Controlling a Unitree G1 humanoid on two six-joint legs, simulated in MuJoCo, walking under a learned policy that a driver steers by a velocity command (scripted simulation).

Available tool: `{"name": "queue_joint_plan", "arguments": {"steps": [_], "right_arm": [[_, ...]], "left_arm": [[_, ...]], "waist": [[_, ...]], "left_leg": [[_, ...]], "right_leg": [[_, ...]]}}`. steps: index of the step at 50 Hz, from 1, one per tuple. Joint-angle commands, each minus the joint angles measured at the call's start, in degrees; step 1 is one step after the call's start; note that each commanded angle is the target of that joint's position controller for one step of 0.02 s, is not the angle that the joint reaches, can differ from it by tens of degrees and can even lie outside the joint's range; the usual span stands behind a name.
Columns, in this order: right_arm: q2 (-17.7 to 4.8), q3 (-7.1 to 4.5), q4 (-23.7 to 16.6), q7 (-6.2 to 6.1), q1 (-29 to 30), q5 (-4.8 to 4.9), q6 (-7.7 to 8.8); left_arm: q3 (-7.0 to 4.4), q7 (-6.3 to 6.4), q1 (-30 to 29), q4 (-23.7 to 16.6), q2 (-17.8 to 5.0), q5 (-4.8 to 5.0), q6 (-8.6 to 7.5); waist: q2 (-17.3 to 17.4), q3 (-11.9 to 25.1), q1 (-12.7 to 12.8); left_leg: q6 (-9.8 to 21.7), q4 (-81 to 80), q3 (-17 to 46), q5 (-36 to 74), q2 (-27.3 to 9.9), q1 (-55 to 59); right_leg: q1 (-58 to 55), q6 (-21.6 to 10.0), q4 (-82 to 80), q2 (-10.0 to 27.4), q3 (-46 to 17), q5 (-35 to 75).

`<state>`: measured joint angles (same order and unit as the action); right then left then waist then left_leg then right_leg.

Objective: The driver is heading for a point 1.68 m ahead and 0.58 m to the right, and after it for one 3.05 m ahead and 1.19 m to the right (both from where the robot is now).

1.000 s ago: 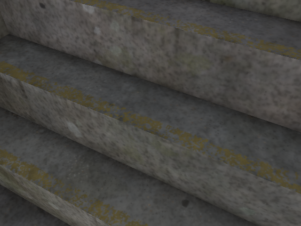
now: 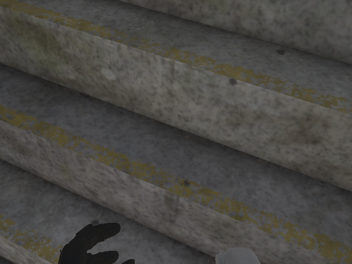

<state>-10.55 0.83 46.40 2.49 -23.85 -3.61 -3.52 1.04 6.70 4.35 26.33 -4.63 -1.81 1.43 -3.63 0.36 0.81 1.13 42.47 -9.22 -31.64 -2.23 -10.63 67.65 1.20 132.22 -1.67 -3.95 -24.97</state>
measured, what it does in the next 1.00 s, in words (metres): walks ahead, turning right: right foot, then left foot 0.24 m higher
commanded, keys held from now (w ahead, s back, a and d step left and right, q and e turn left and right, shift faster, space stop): w+e+shift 0.68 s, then w+shift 0.32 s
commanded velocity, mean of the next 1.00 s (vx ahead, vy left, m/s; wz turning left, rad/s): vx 0.92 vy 0.00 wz -0.71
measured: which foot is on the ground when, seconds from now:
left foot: down 0.00-0.36, up 0.38-0.84, down 0.86-1.00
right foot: up 0.00-0.32, down 0.34-0.88, up 0.90-1.00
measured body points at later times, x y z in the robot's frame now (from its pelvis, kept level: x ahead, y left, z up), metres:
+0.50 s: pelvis +0.02 -0.03 +0.02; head +0.02 -0.05 +0.47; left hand +0.16 +0.20 -0.09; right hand +0.18 -0.29 -0.05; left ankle +0.02 +0.11 -0.51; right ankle -0.04 -0.08 -0.71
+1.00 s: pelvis +0.18 -0.07 +0.17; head +0.23 -0.09 +0.62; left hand +0.49 -0.01 +0.08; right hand +0.15 -0.34 +0.06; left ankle +0.34 -0.03 -0.46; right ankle +0.04 -0.13 -0.36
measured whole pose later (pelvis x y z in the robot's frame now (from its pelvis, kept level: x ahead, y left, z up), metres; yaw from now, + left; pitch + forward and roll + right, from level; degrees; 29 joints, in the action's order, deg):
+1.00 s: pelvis +0.18 -0.07 +0.17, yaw -39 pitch +3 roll +3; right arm -8.3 -2.5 41.4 -3.5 -7.7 -2.5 -0.7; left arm -3.4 -1.5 4.7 37.1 -13.9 -4.1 -5.1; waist -4.5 -2.4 -0.3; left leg 1.1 67.1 -1.4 -27.9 1.6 -45.6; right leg 39.1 -6.6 98.0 -10.6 -12.4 1.7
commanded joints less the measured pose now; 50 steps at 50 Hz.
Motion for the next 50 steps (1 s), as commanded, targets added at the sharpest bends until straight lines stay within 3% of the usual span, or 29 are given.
{"name": "queue_joint_plan", "arguments": {"steps": [1, 3, 5, 11, 15, 16, 17, 18, 19, 20, 21, 22, 25, 28, 29, 33, 35, 37, 39, 40, 41, 42, 43, 44, 45, 46, 47, 49, 50], "right_arm": [[-12.89, -4.42, -11.13, -4.15, 10.94, 1.13, 5.82], [-11.82, -3.99, -9.39, -6.26, 6.82, 0.46, 7.50], [-12.24, -4.50, -7.86, -6.76, 3.15, 0.52, 8.36], [-8.34, -3.88, -8.45, -5.17, 10.25, -0.22, 9.75], [-10.29, -4.19, -8.10, -5.85, 15.12, 0.97, 7.97], [-9.66, -4.18, -8.41, -5.37, 17.63, 2.54, 6.50], [-8.40, -3.70, -9.93, -4.70, 23.08, 4.82, 5.21], [-1.42, -1.73, -13.41, -3.76, 27.65, 4.44, 4.73], [5.09, -0.11, -19.20, -3.35, 26.44, 3.41, 5.84], [2.40, -0.14, -19.42, -2.61, 19.84, -1.40, 7.59], [-0.87, -0.80, -19.85, -2.20, 19.49, -2.47, 8.58], [-3.08, -1.48, -19.26, -1.66, 19.76, -2.44, 8.79], [-2.65, -1.29, -19.90, -2.04, 22.14, -2.27, 6.62], [0.55, -0.24, -20.41, -2.20, 23.93, -1.25, 5.61], [2.96, 0.79, -21.79, -1.93, 25.57, -1.34, 5.62], [1.62, 0.64, -29.35, -3.62, 40.10, -1.60, 6.13], [2.05, 1.08, -33.37, -4.75, 47.33, -1.44, 6.47], [3.04, 2.24, -35.04, -4.58, 49.95, -1.31, 6.57], [5.40, 3.63, -37.71, -4.15, 49.37, -2.13, 5.37], [6.19, 3.94, -33.89, -3.38, 36.38, -1.71, 4.49], [0.60, 0.76, -29.29, -4.29, 26.59, -1.31, 3.93], [-3.73, -2.85, -23.61, -4.86, 9.27, 0.06, 2.83], [-5.52, -4.03, -19.57, -4.82, 9.15, 1.67, 4.78], [-10.03, -5.93, -16.73, -5.74, -2.20, 1.34, 4.10], [-13.39, -6.93, -12.29, -7.28, -2.20, 0.88, 2.64], [-10.06, -6.86, -14.22, -6.96, 11.56, 1.47, 2.05], [-5.53, -5.89, -13.46, -6.88, 19.48, 1.46, 1.95], [1.84, -3.68, -5.92, -6.24, 20.00, 1.32, 4.19], [3.89, -2.98, -2.57, -5.24, 17.97, 0.82, 5.15]], "left_arm": [[-5.59, -1.98, -15.24, -8.53, -13.69, -3.74, 1.83], [-5.94, -4.83, -11.08, -5.86, -11.39, -1.83, 3.03], [-6.28, -6.43, -5.49, -1.58, -9.36, -1.70, 2.73], [-6.82, -7.47, 1.10, 3.27, -8.21, -0.41, 2.26], [-7.99, -6.01, 16.47, 6.61, -11.12, 1.70, 1.45], [-8.30, -5.71, 23.37, 8.44, -11.87, 1.63, 0.61], [-8.40, -5.88, 29.51, 10.91, -11.88, 0.99, -0.65], [-7.77, -6.76, 26.37, 12.03, -11.71, 0.86, -1.34], [-7.11, -6.90, 16.76, 8.87, -15.83, 0.99, -2.50], [-8.06, -5.71, 14.63, 5.83, -20.75, 0.55, -2.28], [-8.27, -4.69, 12.15, 5.24, -21.84, 0.39, -2.03], [-7.59, -4.54, 9.69, 5.44, -20.11, 0.61, -2.38], [-6.38, -4.10, 12.11, 8.38, -17.24, 0.20, -4.74], [-6.72, -3.33, 17.29, 11.57, -17.09, 0.37, -5.54], [-6.85, -2.99, 18.14, 12.53, -17.56, 0.13, -5.34], [-8.43, -1.78, 29.01, 14.98, -19.52, -0.21, -7.05], [-8.83, -1.90, 34.11, 17.67, -20.33, -2.34, -8.01], [-7.87, -2.41, 32.07, 19.27, -18.19, -1.00, -8.34], [-7.11, -3.15, 24.06, 18.89, -17.03, 0.88, -7.02], [-6.40, -3.69, 9.98, 14.74, -16.47, 3.08, -6.21], [-7.63, -4.11, 9.31, 13.34, -23.35, 5.99, -6.75], [-9.44, -5.20, 7.76, 13.33, -28.55, 5.46, -8.83], [-9.43, -6.26, 12.26, 14.13, -25.42, 6.32, -10.71], [-8.51, -8.04, 9.49, 14.65, -24.42, 5.41, -11.99], [-6.25, -9.69, 3.96, 12.31, -14.46, 0.34, -11.52], [-4.57, -9.49, 5.53, 8.12, -7.99, -2.93, -10.63], [-3.63, -9.06, 1.37, 5.34, -5.77, -3.99, -9.36], [-1.57, -8.48, 1.92, 4.02, -1.99, -3.98, -6.41], [-1.20, -8.41, 3.82, 4.88, -2.20, -2.47, -5.31]], "waist": [[12.21, -10.22, -1.19], [4.95, -11.39, -1.96], [0.08, -8.99, -2.58], [8.81, -4.26, 0.14], [12.44, 5.93, 8.01], [12.50, 8.25, 10.48], [7.93, 6.46, 15.40], [-3.47, -4.60, 14.41], [-12.20, -6.47, 1.83], [-7.86, 6.26, 0.45], [-2.10, 3.67, -1.75], [3.00, -0.07, -3.27], [6.25, -0.36, -2.61], [2.90, 3.70, -0.96], [-0.70, 4.60, -0.25], [0.22, 1.44, 6.35], [-2.72, -1.07, 9.56], [-0.96, -4.99, 7.62], [2.62, -4.88, 3.20], [3.93, 2.50, -5.09], [0.52, 14.62, -9.18], [-7.88, 23.38, -16.36], [2.95, 29.36, -11.27], [20.97, 40.98, -17.64], [38.52, 42.42, -15.60], [29.77, 35.60, -6.66], [18.99, 23.55, -3.10], [1.70, 4.72, 4.14], [1.35, 1.69, 5.38]], "left_leg": [[12.60, -38.70, 32.96, -14.62, -27.09, -7.51], [11.68, -33.64, 23.68, -6.03, -22.99, -3.38], [10.82, -31.21, 17.59, -2.30, -20.16, 3.97], [7.14, -29.35, 1.30, 18.64, -16.92, 6.89], [7.96, -6.88, -8.31, 86.77, -14.76, 5.20], [8.13, 4.67, -7.35, 87.41, -15.18, 6.05], [6.33, 20.98, -8.53, 76.04, -12.57, 0.85], [5.77, 43.60, -5.10, 25.05, -5.09, -22.13], [2.07, 65.16, 4.16, 7.08, 3.88, -41.45], [-0.01, 62.99, 13.09, 11.58, 3.19, -40.47], [-2.20, 61.44, 13.02, 13.13, 1.31, -40.75], [-2.75, 61.02, 11.64, 14.37, -0.06, -41.74], [-2.19, 61.20, 9.29, 17.08, -0.04, -43.46], [-1.46, 57.40, 6.57, 16.68, 0.90, -43.76], [-0.06, 63.31, 6.37, 13.80, 1.74, -45.11], [0.32, 79.42, 12.30, -6.47, 1.21, -75.69], [0.81, 95.38, 17.21, -21.61, 1.63, -95.76], [1.89, 87.17, 14.34, -25.02, 0.65, -92.68], [2.95, 63.58, 6.49, -12.90, -0.69, -61.82], [5.10, 45.30, 3.68, -2.80, 2.13, -19.77], [3.96, 43.92, 3.76, 2.75, 7.38, 1.14], [1.77, 44.66, -1.16, -0.80, 10.44, 7.82], [6.19, 34.43, 11.78, -7.67, 6.01, 23.52], [7.50, 11.58, 31.05, -16.93, 0.01, 23.61], [9.04, -8.69, 53.40, -32.09, -5.50, 14.83], [8.57, -15.21, 62.66, -40.64, -7.66, 3.97], [8.56, -11.92, 59.07, -35.12, -8.58, -7.63], [8.08, -9.62, 45.97, -22.39, -7.68, -23.50], [7.86, -9.54, 39.23, -16.74, -7.31, -26.33]], "right_leg": [[8.49, 1.09, 2.69, 3.22, -4.80, 12.00], [1.89, -0.45, -11.08, 1.68, -4.71, 14.04], [-3.12, -2.18, -22.76, -0.07, -3.88, 14.52], [-21.12, -4.89, -52.61, 4.09, 4.80, 12.21], [-52.27, -9.51, -81.21, -1.36, 12.15, -1.55], [-56.24, -10.76, -90.28, -2.86, 13.16, 2.47], [-62.14, -11.18, -106.44, -4.42, 14.01, 16.79], [-61.96, -11.54, -107.19, -3.26, 6.65, 24.21], [-60.34, -16.39, -94.98, 3.31, -14.19, 60.22], [-61.72, -23.28, -110.40, 12.74, -34.22, 43.14], [-56.59, -25.00, -117.69, 15.64, -35.88, 22.54], [-51.86, -23.59, -117.71, 14.18, -32.10, 14.86], [-50.54, -21.95, -114.12, 9.63, -23.60, 23.87], [-57.56, -20.11, -110.21, 6.63, -19.55, 35.13], [-58.97, -20.27, -111.85, 7.31, -20.23, 37.46], [-82.94, -21.60, -110.42, 14.00, -31.65, 40.29], [-94.02, -23.21, -110.93, 19.44, -34.94, 38.51], [-85.84, -18.47, -117.31, 16.54, -27.01, 30.88], [-60.00, -14.78, -131.90, 10.98, -17.92, 34.95], [-35.52, -13.70, -136.05, 8.09, -8.45, 61.72], [-37.56, -13.53, -127.13, 8.76, -6.94, 102.77], [-46.10, -13.53, -115.60, 12.77, -7.03, 138.70], [-33.41, -10.90, -95.30, 8.62, -13.35, 134.08], [-38.92, -10.84, -70.73, 0.96, -14.58, 85.14], [-36.51, -10.36, -48.88, -11.92, -14.57, 30.78], [-30.25, -8.83, -29.23, -10.67, -16.58, 26.45], [-24.17, -8.75, -21.86, -8.19, -11.37, 28.49], [-16.51, -7.45, -20.85, -5.85, -11.90, 25.42], [-15.53, -6.67, -19.63, -5.38, -9.95, 22.72]]}}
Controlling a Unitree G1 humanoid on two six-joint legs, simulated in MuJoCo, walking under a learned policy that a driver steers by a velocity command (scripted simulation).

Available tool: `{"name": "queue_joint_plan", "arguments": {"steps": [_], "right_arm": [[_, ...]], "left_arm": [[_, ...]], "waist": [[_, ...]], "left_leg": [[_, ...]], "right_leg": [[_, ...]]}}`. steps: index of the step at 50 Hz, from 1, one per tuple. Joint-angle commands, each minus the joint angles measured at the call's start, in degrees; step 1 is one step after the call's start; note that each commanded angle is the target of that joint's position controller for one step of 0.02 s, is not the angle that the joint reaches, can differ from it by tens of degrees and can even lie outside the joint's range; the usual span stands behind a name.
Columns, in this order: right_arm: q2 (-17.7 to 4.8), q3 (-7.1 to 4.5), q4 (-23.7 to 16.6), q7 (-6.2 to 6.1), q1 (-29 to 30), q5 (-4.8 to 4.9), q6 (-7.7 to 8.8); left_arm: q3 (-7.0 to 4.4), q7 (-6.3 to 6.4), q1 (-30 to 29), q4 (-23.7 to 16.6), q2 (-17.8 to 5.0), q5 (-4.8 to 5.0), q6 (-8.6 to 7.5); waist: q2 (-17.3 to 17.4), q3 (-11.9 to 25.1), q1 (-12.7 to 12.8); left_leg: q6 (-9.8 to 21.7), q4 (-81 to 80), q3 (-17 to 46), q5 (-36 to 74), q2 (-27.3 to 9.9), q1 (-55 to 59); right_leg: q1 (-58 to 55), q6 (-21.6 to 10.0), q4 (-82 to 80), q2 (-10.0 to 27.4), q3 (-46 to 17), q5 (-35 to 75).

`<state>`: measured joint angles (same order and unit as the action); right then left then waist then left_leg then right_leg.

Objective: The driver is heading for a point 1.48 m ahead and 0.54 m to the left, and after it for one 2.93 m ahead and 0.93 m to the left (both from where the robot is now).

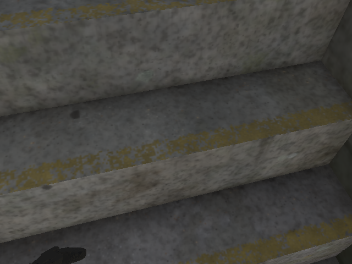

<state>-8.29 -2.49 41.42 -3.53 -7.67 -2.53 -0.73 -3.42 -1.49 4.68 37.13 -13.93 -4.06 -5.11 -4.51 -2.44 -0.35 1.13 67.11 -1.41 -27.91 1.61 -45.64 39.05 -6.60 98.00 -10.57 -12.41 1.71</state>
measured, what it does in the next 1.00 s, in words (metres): climbs, turning left: right foot, then left foot 0.24 m higher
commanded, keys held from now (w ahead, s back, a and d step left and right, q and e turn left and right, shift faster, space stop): w+shift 0.06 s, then w+q+shift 0.90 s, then w+shift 0.04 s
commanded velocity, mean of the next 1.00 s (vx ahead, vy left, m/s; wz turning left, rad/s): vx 1.00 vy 0.00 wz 0.64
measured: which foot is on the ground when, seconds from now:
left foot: down 0.00-0.34, up 0.36-0.82, down 0.84-1.00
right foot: up 0.00-0.32, down 0.34-0.86, up 0.88-1.00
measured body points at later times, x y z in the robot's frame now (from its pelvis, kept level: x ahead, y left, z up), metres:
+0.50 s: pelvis +0.17 -0.08 +0.08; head +0.17 -0.11 +0.53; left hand +0.11 +0.16 -0.05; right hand +0.46 -0.23 +0.01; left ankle +0.05 +0.02 -0.32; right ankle +0.18 -0.18 -0.64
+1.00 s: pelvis +0.29 +0.05 +0.24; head +0.34 +0.04 +0.69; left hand +0.33 +0.36 +0.19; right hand +0.54 -0.08 +0.10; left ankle +0.30 +0.12 -0.40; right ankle +0.23 -0.16 -0.20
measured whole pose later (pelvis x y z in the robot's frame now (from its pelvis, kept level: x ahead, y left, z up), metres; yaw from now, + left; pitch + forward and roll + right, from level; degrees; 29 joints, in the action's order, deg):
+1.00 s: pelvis +0.29 +0.05 +0.24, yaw +40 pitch +5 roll +3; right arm -13.0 -5.1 44.4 -2.6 -12.4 -1.6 -1.9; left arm -1.5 -2.5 3.8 34.8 -9.9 -3.7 -7.6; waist 1.9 1.7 -0.4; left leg 7.3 65.8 -2.5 -27.2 13.2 -43.6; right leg 30.5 -5.0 109.8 -1.3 -4.1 3.7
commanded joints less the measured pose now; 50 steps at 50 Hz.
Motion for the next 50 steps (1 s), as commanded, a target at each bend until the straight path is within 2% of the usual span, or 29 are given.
{"name": "queue_joint_plan", "arguments": {"steps": [1, 3, 7, 11, 14, 15, 17, 18, 19, 20, 21, 23, 26, 29, 33, 35, 36, 37, 39, 40, 41, 42, 43, 44, 45, 46, 47, 48, 50], "right_arm": [[2.39, 0.62, 4.71, 1.15, 0.87, -0.26, 3.63], [0.38, 0.02, 7.25, 2.17, -0.85, 0.20, 5.61], [-4.92, -1.27, 7.21, 1.16, -3.15, 2.51, 6.39], [-9.17, -3.37, 4.10, -0.68, -3.23, 1.19, 6.88], [-11.54, -4.84, 3.37, -0.69, -0.59, 1.10, 6.31], [-11.60, -5.03, 1.86, -0.29, 0.76, 0.37, 6.31], [-1.14, -2.47, -2.88, 2.26, 3.68, -0.26, 7.23], [6.44, -0.45, -5.76, 2.74, 8.32, 0.63, 8.82], [10.81, 0.46, -8.89, 2.36, -7.67, 3.11, 8.99], [9.75, 0.78, -10.03, 1.70, -4.03, 2.38, 8.98], [6.60, 1.77, -12.51, 2.96, 0.08, 0.05, 7.57], [2.42, 1.56, -13.82, 4.23, 10.95, -0.68, 6.93], [-0.11, 0.10, -12.73, 4.93, 10.17, 1.31, 3.42], [0.83, -0.33, -14.62, 4.34, 14.21, 0.54, 0.41], [1.81, 0.24, -19.03, 1.21, 26.53, -0.43, -2.68], [-0.42, -0.22, -21.50, 1.44, 31.26, -0.94, -2.69], [1.08, 1.00, -22.79, 1.75, 34.40, 0.17, -2.84], [1.27, 1.11, -23.36, 1.71, 34.98, 0.35, -3.35], [1.20, 2.72, -18.69, 1.59, 21.94, 4.00, -4.65], [-2.20, 0.39, -13.50, 1.59, 13.79, 5.45, -5.44], [-3.80, 0.39, -11.47, 1.25, 8.45, 2.43, -4.66], [-6.20, -0.84, -10.52, 1.40, 0.60, 2.01, -3.84], [-9.79, -2.68, -9.52, 1.33, -5.23, 2.15, -3.95], [-15.24, -4.79, -9.01, 1.21, -4.05, 3.04, -4.29], [-18.63, -6.98, -11.70, 1.69, 3.56, 1.16, -3.87], [-14.48, -5.91, -9.28, 1.62, 5.34, 2.12, -2.36], [-12.89, -5.11, -3.91, 0.56, -1.28, 1.45, -0.90], [-11.07, -4.52, 0.14, 0.43, -7.63, 0.26, 0.38], [-7.18, -3.19, 1.63, 0.29, -8.34, 0.33, 2.29]], "left_arm": [[3.17, -0.03, 6.08, -4.15, 6.71, 0.84, 1.95], [3.21, 1.17, 2.56, -5.14, 7.02, 2.21, 2.83], [3.62, 1.32, -3.39, -8.75, 7.01, 1.84, 3.60], [4.37, 0.52, -1.91, -7.31, 6.49, 2.51, 3.11], [2.75, 1.69, 7.09, -4.41, 3.13, 7.49, 3.28], [1.40, 2.78, 16.39, -1.04, 0.79, 7.97, 3.01], [0.61, 3.21, 21.85, 4.76, -0.26, 4.15, 0.45], [1.87, 2.41, 26.74, 7.34, 3.01, 3.62, -0.44], [1.45, 1.46, 17.49, 5.58, -0.20, 0.23, 0.59], [-0.09, 2.93, 14.80, 5.46, -1.18, 0.01, 0.35], [0.24, 3.58, 11.34, 8.58, -0.63, 1.23, -0.16], [1.24, 3.82, 14.95, 13.19, 3.80, 1.26, -3.12], [1.25, 5.27, 20.68, 15.11, 3.41, 1.51, -5.47], [-0.05, 4.81, 23.68, 15.59, -0.95, 0.79, -5.96], [-0.83, 2.94, 26.81, 18.11, -1.39, 0.59, -7.25], [-0.50, 3.67, 24.79, 18.46, -0.73, 0.47, -6.93], [-0.70, 3.69, 26.17, 19.34, -1.37, 0.60, -5.96], [-1.09, 4.15, 27.06, 19.52, -2.76, 0.75, -5.16], [-1.12, 4.81, 19.97, 15.55, -8.49, 4.64, -3.33], [-0.99, 6.04, 23.80, 15.00, -9.56, 6.13, -1.88], [-1.55, 5.72, 27.11, 12.89, -14.60, 6.00, -1.16], [-2.55, 4.01, 22.67, 10.29, -16.71, 7.27, -1.23], [-3.74, 1.31, 17.43, 5.98, -19.13, 6.35, -2.82], [-2.82, -2.57, 9.61, 1.92, -12.13, 4.19, -4.07], [-0.47, -4.70, -2.48, -4.75, -2.44, 4.05, -4.55], [2.06, -4.18, -10.92, -9.22, 6.15, 1.20, -4.22], [4.60, -2.74, -10.34, -11.38, 10.77, 0.05, -3.31], [5.23, -1.63, -7.36, -11.46, 10.82, -0.48, -3.87], [5.58, -0.57, -4.41, -10.99, 8.56, -1.05, -4.07]], "waist": [[2.99, 2.24, 7.60], [5.45, -0.09, 6.53], [3.83, -0.26, 6.50], [8.35, 6.56, 5.03], [17.20, 9.63, 8.59], [14.37, 10.31, 12.83], [-2.29, 6.86, 13.69], [-2.91, 5.94, 13.54], [-12.95, 16.70, 0.12], [-8.65, 20.98, 1.13], [-2.25, 10.91, -2.11], [8.23, 2.28, 3.61], [5.17, 4.02, 2.42], [-1.53, 6.03, 1.14], [-1.43, -0.01, 2.34], [0.63, -3.36, 0.79], [1.57, -4.24, 0.86], [1.22, -2.86, 1.50], [-3.77, 5.82, -2.80], [-2.58, 14.62, -3.09], [-6.82, 25.77, -2.69], [-11.57, 30.36, -4.66], [-8.98, 32.45, -8.82], [1.52, 31.09, -6.17], [7.78, 24.78, -6.67], [4.22, 19.54, -6.27], [-0.09, 9.73, -4.47], [-1.65, 8.08, -3.35], [1.46, 8.58, -1.37]], "left_leg": [[8.65, -34.03, 25.58, -16.59, -10.59, 6.71], [9.17, -38.29, 21.00, -11.62, -11.56, 8.44], [12.41, -44.94, 20.25, -7.64, -12.27, 10.15], [14.23, -48.05, 17.20, -5.80, -9.71, 10.65], [15.25, -48.66, 14.84, -1.03, -7.51, 7.93], [15.59, -39.85, 15.14, -1.51, -6.87, 10.69], [13.40, -1.36, 10.14, 20.18, -0.33, 8.11], [10.86, 25.57, 13.11, 15.44, 4.13, -11.38], [6.86, 49.76, 15.48, 18.28, 4.70, -21.67], [5.72, 64.82, 13.25, 26.68, 2.98, -25.43], [4.60, 69.14, 7.76, 27.68, -0.25, -28.19], [5.84, 62.96, 10.89, 27.97, -1.02, -30.22], [6.23, 59.36, 12.36, 24.03, -0.86, -28.12], [8.24, 70.92, 10.29, 17.22, -0.80, -32.82], [9.73, 72.75, 4.57, 10.44, -1.98, -40.07], [9.41, 58.07, 3.22, 9.59, -3.67, -37.15], [9.76, 48.03, -0.80, 8.06, -4.89, -35.51], [9.90, 43.70, -3.33, 6.75, -4.78, -33.56], [9.93, 14.53, -13.70, -7.03, -0.87, -1.89], [8.10, 17.16, -20.29, -10.71, 8.72, 10.89], [10.94, 15.35, -16.17, -12.57, 12.14, 19.41], [10.86, 3.20, -7.96, -14.21, 11.51, 25.51], [12.18, -4.12, 5.01, -11.37, 10.43, 35.18], [14.99, -19.12, 25.16, -20.70, 5.13, 39.07], [19.93, -35.17, 51.72, -28.20, -3.95, 33.19], [19.96, -37.40, 50.84, -14.12, -2.42, 28.23], [19.20, -31.85, 42.70, 0.38, 0.25, 23.22], [18.62, -30.59, 42.20, 7.68, 1.03, 26.01], [18.74, -34.25, 39.74, 18.02, 1.49, 31.66]], "right_leg": [[13.69, 1.87, 14.89, 3.04, -0.21, -4.24], [20.72, 1.82, 18.71, 3.07, 0.48, -4.60], [22.42, 5.95, 10.01, 11.58, 8.67, 0.44], [5.50, 4.82, -11.71, 15.97, 14.59, -2.29], [-23.71, 2.37, -43.08, 14.27, 20.80, -17.68], [-29.84, 2.38, -54.88, 13.69, 20.44, -18.27], [-34.03, 4.74, -68.98, 13.14, 19.52, -10.78], [-39.60, 9.15, -62.89, 19.39, 4.83, -14.05], [-45.61, 9.56, -78.57, 36.26, -28.97, -7.67], [-47.10, 8.85, -93.37, 39.74, -43.56, -39.10], [-39.18, 4.20, -88.16, 34.56, -26.34, -40.39], [-38.14, 4.80, -79.64, 27.96, -6.08, -17.98], [-42.02, 4.59, -76.32, 29.94, 3.80, 6.04], [-44.05, 1.89, -79.42, 32.93, 10.96, 1.65], [-41.12, 3.59, -87.10, 32.97, 18.84, 0.61], [-39.82, 4.37, -92.07, 30.88, 24.99, 5.64], [-38.37, 5.78, -95.56, 28.18, 28.17, 8.61], [-41.16, 4.46, -96.88, 27.67, 29.65, 14.20], [-33.18, -1.74, -95.28, 25.06, 34.69, 56.89], [-35.19, -4.09, -83.90, 26.36, 32.67, 88.89], [-40.62, -4.12, -67.26, 28.37, 30.44, 113.77], [-40.76, -4.95, -54.52, 29.33, 28.64, 99.79], [-28.93, -4.36, -41.66, 27.72, 24.71, 79.77], [-14.49, -3.27, -28.74, 18.92, 20.10, 20.65], [3.48, 0.11, 5.67, 7.47, 11.92, 3.18], [8.70, 0.27, 22.71, 6.28, 4.46, 4.97], [12.47, 0.97, 21.42, 6.31, 5.33, 3.10], [15.64, 0.92, 19.96, 5.30, 5.84, 0.92], [18.34, 2.51, 19.82, 3.58, 4.81, -4.97]]}}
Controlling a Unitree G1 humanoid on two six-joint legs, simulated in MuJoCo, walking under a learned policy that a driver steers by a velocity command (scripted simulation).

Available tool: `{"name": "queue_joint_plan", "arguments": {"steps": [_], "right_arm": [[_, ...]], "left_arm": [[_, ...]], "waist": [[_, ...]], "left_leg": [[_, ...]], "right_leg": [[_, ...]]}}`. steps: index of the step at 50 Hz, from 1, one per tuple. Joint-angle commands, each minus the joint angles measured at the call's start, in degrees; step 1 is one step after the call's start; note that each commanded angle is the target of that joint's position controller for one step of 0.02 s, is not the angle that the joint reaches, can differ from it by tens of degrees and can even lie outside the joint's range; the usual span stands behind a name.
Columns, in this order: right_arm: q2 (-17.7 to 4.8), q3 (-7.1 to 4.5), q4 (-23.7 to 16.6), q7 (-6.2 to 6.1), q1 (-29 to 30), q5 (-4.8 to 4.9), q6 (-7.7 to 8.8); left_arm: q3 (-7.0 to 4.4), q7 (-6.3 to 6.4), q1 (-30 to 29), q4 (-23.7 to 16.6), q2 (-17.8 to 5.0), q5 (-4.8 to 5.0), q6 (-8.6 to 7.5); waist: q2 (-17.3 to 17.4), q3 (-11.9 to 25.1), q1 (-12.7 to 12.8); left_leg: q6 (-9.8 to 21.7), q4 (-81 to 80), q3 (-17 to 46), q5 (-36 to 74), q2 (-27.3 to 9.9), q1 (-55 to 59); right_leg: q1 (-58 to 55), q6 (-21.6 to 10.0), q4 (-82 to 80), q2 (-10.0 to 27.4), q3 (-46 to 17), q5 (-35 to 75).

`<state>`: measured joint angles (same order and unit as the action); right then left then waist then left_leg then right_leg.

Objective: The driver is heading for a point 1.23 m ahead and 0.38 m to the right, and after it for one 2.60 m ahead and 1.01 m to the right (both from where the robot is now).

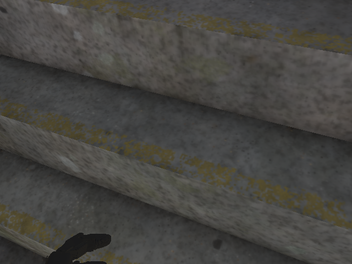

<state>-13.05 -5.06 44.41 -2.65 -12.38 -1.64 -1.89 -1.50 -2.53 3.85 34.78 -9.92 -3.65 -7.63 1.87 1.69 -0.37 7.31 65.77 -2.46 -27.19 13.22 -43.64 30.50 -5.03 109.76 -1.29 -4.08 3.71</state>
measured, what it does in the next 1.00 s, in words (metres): climbs, turning right: right foot 0.24 m higher, then left foot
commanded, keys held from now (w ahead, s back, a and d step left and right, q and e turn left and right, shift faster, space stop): w+shift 0.16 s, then w+e+shift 0.68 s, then e+shift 0.16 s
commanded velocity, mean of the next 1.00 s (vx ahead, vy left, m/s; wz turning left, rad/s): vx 0.95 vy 0.00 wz -0.41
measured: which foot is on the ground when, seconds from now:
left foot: down 0.00-0.44, up 0.46-0.76, down 0.78-1.00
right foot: up 0.00-0.48, down 0.50-0.76, up 0.78-1.00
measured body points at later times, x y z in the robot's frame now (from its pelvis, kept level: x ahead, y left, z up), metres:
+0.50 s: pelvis +0.18 -0.01 +0.20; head +0.20 +0.02 +0.65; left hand +0.43 +0.14 +0.10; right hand +0.18 -0.26 +0.09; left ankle +0.12 +0.06 -0.45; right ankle +0.23 -0.08 -0.41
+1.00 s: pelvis +0.33 +0.03 +0.32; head +0.31 +0.04 +0.77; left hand +0.67 +0.06 +0.31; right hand +0.18 -0.18 +0.19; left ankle +0.36 +0.14 -0.40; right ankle +0.26 -0.07 -0.09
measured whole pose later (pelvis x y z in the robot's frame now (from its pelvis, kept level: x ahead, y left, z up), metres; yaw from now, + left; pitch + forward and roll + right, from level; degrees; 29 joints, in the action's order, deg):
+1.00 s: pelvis +0.33 +0.03 +0.32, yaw -30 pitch +3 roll +3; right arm -10.3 -2.2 54.1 -2.5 -27.6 -3.2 7.3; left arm -2.0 -1.7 -2.4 30.8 -10.2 -0.2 -2.4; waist -4.2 6.6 -1.3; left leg 0.0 34.1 -14.9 -20.0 -3.8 -16.1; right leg 61.6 -5.3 125.4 -0.2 -4.6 -3.3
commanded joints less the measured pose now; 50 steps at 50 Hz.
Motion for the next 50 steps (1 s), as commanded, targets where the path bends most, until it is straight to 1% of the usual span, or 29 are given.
{"name": "queue_joint_plan", "arguments": {"steps": [1, 6, 10, 12, 14, 15, 17, 19, 20, 21, 22, 23, 24, 25, 26, 27, 28, 32, 34, 36, 38, 40, 41, 42, 44, 46, 48, 49, 50], "right_arm": [[-1.63, -0.12, 0.49, -0.23, -5.00, -0.67, 4.55], [0.08, 1.31, 2.67, 0.61, -12.03, -0.14, 9.97], [-1.13, 0.59, 6.51, 1.66, -22.35, -2.00, 12.44], [-0.29, 0.93, 9.12, 2.47, -24.00, -1.04, 12.59], [2.95, 2.07, 10.77, 1.62, -22.98, 0.18, 11.27], [2.63, 2.11, 11.47, 0.86, -24.22, 0.53, 10.62], [-1.48, 1.47, 7.08, 0.03, -17.60, 2.41, 9.44], [-9.07, -0.44, 5.81, -0.80, -19.93, 4.04, 10.80], [-5.30, 0.17, 6.77, 0.19, -25.80, 6.50, 10.69], [-11.23, -0.45, 6.40, 1.24, -24.99, 5.49, 12.20], [-11.96, -1.34, 3.30, 1.65, -16.49, 5.66, 12.74], [-12.20, -1.41, -0.28, 2.19, -8.00, 5.20, 14.22], [-2.53, 0.56, -4.06, 1.98, 0.39, 2.45, 13.12], [7.72, 3.82, -10.86, 0.84, 11.35, -1.29, 12.12], [11.96, 5.41, -18.20, 0.99, 11.63, -2.29, 9.92], [11.49, 6.88, -22.17, 0.59, 12.31, -3.50, 8.68], [9.65, 7.10, -21.75, 0.04, 9.40, -4.43, 7.83], [1.80, 5.01, -17.70, 0.98, 2.62, 0.09, 4.02], [1.28, 5.50, -14.72, 1.60, -1.30, 2.01, 4.49], [0.65, 5.75, -11.10, 2.63, -7.56, 4.95, 4.85], [0.75, 4.00, -3.84, 2.67, -27.62, 5.41, 6.67], [0.29, 3.54, -4.64, 2.47, -22.46, 1.24, 8.80], [-2.53, 2.66, -7.07, 1.05, -10.90, -4.16, 8.84], [-4.07, 0.98, -7.21, -0.68, -4.67, -3.40, 9.58], [-2.59, 1.28, -2.24, -0.26, -2.43, -0.11, 12.94], [1.84, 2.42, 2.67, 0.60, -5.63, -0.83, 13.72], [0.41, 2.03, 4.37, 0.34, -8.08, -0.78, 13.30], [-0.46, 3.40, 6.04, 0.14, -9.78, -2.36, 9.43], [-1.13, 3.16, 5.81, -0.43, -11.27, -2.89, 7.46]], "left_arm": [[3.70, 0.80, -6.97, -9.06, 2.99, -1.25, -0.82], [5.49, 3.33, -10.35, -10.00, 4.57, -0.45, 2.17], [6.53, 4.22, -23.58, -14.23, 11.71, 0.04, 1.47], [6.86, 4.66, -30.04, -16.20, 12.00, 0.86, 2.42], [7.31, 3.91, -34.17, -18.42, 12.10, 2.05, 4.43], [7.40, 3.25, -33.94, -18.36, 12.15, 2.63, 5.25], [7.23, 2.66, -20.68, -13.02, 9.78, 3.23, 5.94], [3.20, 4.14, -10.25, -7.79, 3.43, 5.30, 7.63], [2.61, 4.05, -12.58, -3.58, 2.74, 6.37, 5.85], [1.27, 4.45, 2.79, -0.93, -0.92, 6.18, 7.76], [-0.74, 4.25, 9.64, 5.17, -6.22, 6.87, 8.60], [-2.65, 3.99, 12.91, 7.37, -8.79, 6.94, 10.05], [-3.11, 4.24, 1.60, 7.88, -6.20, 6.04, 10.28], [-2.34, 4.24, -6.82, 5.71, -3.17, 3.37, 8.40], [-2.36, 5.47, -11.07, 4.78, -4.71, 0.55, 7.55], [-1.70, 5.51, -8.19, 6.36, -2.07, -0.01, 6.40], [-1.03, 6.06, -5.03, 8.74, 0.24, 0.35, 5.50], [-1.83, 7.38, -5.59, 8.21, -5.94, 1.21, 2.62], [-2.63, 7.26, -12.23, 4.88, -8.04, 2.77, 2.60], [-3.97, 7.28, -4.91, 6.43, -10.21, 3.49, 3.66], [-4.25, 5.67, -9.21, 4.70, -9.09, 0.80, 2.39], [-1.17, 2.70, -8.88, 0.32, 4.13, -0.05, -0.11], [0.37, 3.39, -1.12, -3.07, 7.42, 1.66, 0.16], [0.43, 3.26, 0.04, -5.58, 3.87, 0.19, 1.25], [-0.24, 1.75, -8.51, -7.98, -0.70, -1.62, 2.29], [-0.47, 0.99, -7.71, -6.47, -0.39, 0.74, 3.97], [-0.64, 1.31, -8.02, -6.00, 0.24, 1.71, 5.67], [2.31, -0.10, -10.38, -6.56, 2.99, 6.10, 5.81], [2.73, -0.79, -10.30, -7.10, 4.04, 7.10, 6.02]], "waist": [[-3.35, 6.08, -1.58], [-5.49, 4.37, -0.69], [-2.72, -0.79, -4.59], [-5.95, -3.34, -5.00], [-1.05, -6.87, -5.28], [0.25, -4.84, -5.55], [4.39, 4.23, -1.31], [12.17, 15.56, 3.44], [9.14, 21.27, -3.49], [9.48, 29.51, 4.12], [-0.63, 31.51, 5.98], [-5.59, 27.00, 9.72], [-16.71, 17.96, 7.15], [-9.03, 3.82, 7.02], [-4.62, 0.75, -0.76], [-0.47, -4.16, -1.87], [2.69, -7.38, -4.54], [4.50, -9.11, -7.98], [4.57, -3.19, -10.51], [6.06, 1.17, -9.71], [4.60, 10.12, -19.42], [8.97, 6.23, -11.44], [8.28, 14.91, -0.04], [3.97, 16.09, 4.03], [-7.46, 2.48, 2.95], [-9.51, -4.44, 2.02], [-10.20, -6.62, 1.46], [-4.54, -0.40, -1.01], [-3.19, -0.39, -0.94]], "left_leg": [[13.43, -36.21, 40.58, 20.30, -11.25, 32.04], [10.31, -42.10, 33.49, 23.29, -14.51, 32.84], [11.36, -46.41, 36.76, 19.79, -23.78, 41.84], [4.76, -53.22, 28.71, 20.01, -23.12, 37.56], [3.14, -63.30, 21.68, 27.20, -20.16, 25.22], [2.67, -65.17, 17.70, 34.49, -19.85, 25.87], [3.00, -60.59, 4.59, 88.45, -20.88, 22.76], [5.18, -47.14, 6.04, 143.60, -25.77, 36.12], [0.73, -36.53, 6.74, 135.94, -22.70, 24.08], [1.04, -31.00, 5.86, 125.65, -24.22, 29.53], [-3.03, -22.79, 2.25, 112.06, -18.63, 21.41], [-2.33, -2.62, 2.23, 85.97, -15.34, 16.64], [-3.80, 33.46, 5.99, 27.57, -6.10, 4.37], [-4.33, 64.69, 12.08, 13.83, -6.48, -10.68], [-4.21, 67.16, 19.08, 16.46, -10.10, -20.38], [-3.80, 64.99, 16.71, 18.69, -12.81, -22.68], [-5.56, 61.73, 18.11, 16.41, -14.55, -22.11], [-9.94, 47.91, 11.09, 22.51, -17.90, -10.94], [-8.16, 26.35, 4.56, 24.53, -19.47, 7.22], [-5.45, -8.31, -9.91, 13.58, -15.39, 32.50], [-1.68, -27.03, -10.25, 22.00, -11.93, 58.36], [-5.06, -30.69, 18.89, 16.44, -24.48, 51.30], [-2.32, -48.22, 46.87, 4.05, -37.49, 52.40], [2.18, -58.03, 52.91, -26.53, -42.50, 44.04], [1.34, -53.57, 34.27, -17.23, -38.88, 32.67], [-0.03, -50.27, 18.62, -0.62, -34.89, 27.82], [0.18, -49.56, 8.55, 12.58, -34.42, 28.24], [0.61, -45.82, 5.13, 24.34, -33.37, 37.43], [0.90, -44.78, 2.12, 28.24, -34.07, 41.84]], "right_leg": [[28.75, 1.28, 12.29, -6.71, -2.06, -9.41], [35.39, 1.10, 10.58, -1.24, -0.12, -19.39], [63.54, -1.70, 44.62, -1.82, 3.12, -30.76], [60.79, -3.72, 35.53, -0.20, 7.89, -25.79], [46.15, -3.86, 15.55, 2.04, 13.30, -23.53], [39.46, -4.16, 8.97, 1.94, 15.87, -22.32], [6.93, -6.10, -15.28, -1.43, 17.67, -33.32], [-3.09, -2.55, -21.10, -7.67, 23.77, -45.25], [-20.01, -6.31, -23.82, -6.01, 16.16, -36.94], [-22.02, -4.24, -27.97, -8.83, 13.58, -41.21], [-32.12, -4.44, -31.60, -11.29, 14.19, -40.78], [-28.92, -6.46, -40.46, -9.72, 11.89, -34.25], [-19.80, -14.80, -55.81, -2.17, -3.77, -32.71], [-3.98, -19.17, -60.27, 1.21, -15.12, -34.47], [3.57, -19.25, -74.64, 9.86, -33.72, -47.66], [11.91, -16.75, -83.81, 14.25, -43.79, -55.20], [16.09, -13.53, -85.75, 12.20, -41.98, -49.86], [24.82, -13.37, -85.85, 9.18, -24.94, -38.36], [28.24, -11.60, -82.33, 4.03, -12.79, -29.18], [29.10, -10.17, -80.86, -0.92, -3.31, -31.69], [27.41, -6.69, -58.25, -7.25, -0.34, -22.81], [32.82, -3.89, -10.80, -8.39, -4.65, -20.03], [39.60, -0.54, 10.25, -6.37, -6.88, -13.11], [38.39, 0.20, 19.31, -0.70, -1.95, -9.34], [42.89, -0.87, 22.29, 4.19, -4.47, -7.25], [41.44, -1.88, 16.28, 3.57, -5.47, -5.54], [40.59, -1.39, 12.06, 2.37, -3.56, -5.67], [47.54, 0.39, 21.05, 2.99, -4.22, -5.45], [52.35, 1.57, 22.85, 3.72, -4.79, -8.71]]}}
